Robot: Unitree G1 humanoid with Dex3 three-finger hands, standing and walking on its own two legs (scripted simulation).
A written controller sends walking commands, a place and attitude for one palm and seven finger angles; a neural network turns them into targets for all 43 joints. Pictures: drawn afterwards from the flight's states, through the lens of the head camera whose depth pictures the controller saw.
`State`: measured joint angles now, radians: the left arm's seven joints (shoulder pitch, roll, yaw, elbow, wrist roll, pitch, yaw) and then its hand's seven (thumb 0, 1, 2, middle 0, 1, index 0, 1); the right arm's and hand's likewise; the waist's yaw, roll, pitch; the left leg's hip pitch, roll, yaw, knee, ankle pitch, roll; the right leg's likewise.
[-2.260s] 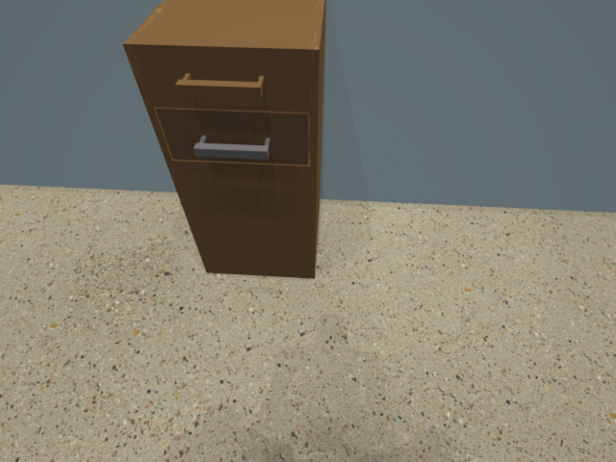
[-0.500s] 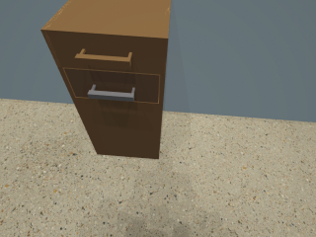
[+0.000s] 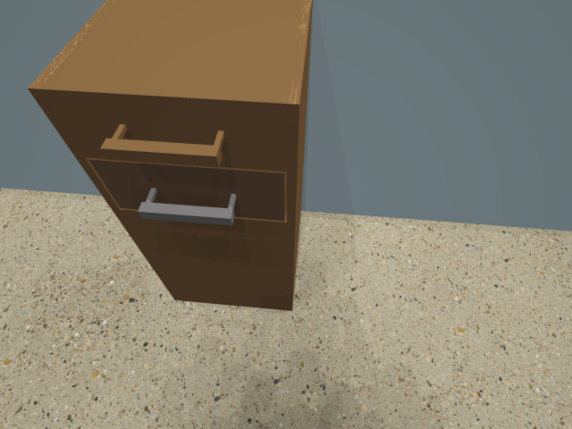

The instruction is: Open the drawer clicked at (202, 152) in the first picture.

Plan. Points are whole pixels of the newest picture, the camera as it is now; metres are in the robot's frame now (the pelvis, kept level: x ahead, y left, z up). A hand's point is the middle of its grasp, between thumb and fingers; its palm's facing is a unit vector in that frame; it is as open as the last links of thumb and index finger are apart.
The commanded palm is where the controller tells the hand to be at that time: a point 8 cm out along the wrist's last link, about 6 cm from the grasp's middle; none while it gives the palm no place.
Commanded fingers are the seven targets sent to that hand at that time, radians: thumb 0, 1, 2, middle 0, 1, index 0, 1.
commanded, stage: come to a stop and stand still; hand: left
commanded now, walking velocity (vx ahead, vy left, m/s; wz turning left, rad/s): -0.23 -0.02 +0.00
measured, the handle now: (189, 204) +0.52 +0.24 -0.11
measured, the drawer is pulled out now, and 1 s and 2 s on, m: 0.00 0.00 0.00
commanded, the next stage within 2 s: look again from close up in 1.28 s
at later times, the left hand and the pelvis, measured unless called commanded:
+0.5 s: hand out of the picture +0.03 +0.16 -0.16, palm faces +0.06 -0.97 -0.23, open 7.4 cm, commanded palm none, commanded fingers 0.00 0.90 0.90 -0.20 -0.30 -0.20 -0.30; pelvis +0.00 -0.02 +0.01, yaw +0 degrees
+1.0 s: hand out of the picture +0.04 +0.26 -0.16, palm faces -0.03 -0.96 -0.26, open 7.4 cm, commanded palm none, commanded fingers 0.00 0.90 0.90 -0.20 -0.30 -0.20 -0.30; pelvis -0.03 +0.06 +0.01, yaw -2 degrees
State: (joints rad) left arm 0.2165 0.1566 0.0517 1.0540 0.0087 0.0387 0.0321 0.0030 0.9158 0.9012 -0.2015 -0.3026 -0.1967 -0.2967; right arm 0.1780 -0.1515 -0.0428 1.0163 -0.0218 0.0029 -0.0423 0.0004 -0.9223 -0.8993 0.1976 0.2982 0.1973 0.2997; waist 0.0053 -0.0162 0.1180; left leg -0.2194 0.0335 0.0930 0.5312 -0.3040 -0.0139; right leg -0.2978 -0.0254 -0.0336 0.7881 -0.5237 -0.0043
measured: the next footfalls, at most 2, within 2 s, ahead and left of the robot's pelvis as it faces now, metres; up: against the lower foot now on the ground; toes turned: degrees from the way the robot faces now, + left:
left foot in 0.50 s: +0.02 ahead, +0.13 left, +0.00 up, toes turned +0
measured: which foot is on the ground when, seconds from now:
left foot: down 0.00-0.10, up 0.12-0.48, down 0.50-1.00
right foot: down 0.00-1.00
